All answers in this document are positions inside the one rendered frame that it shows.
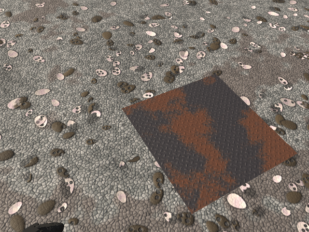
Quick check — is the robot left hand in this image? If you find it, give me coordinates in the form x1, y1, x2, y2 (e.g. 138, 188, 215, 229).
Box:
22, 222, 65, 232

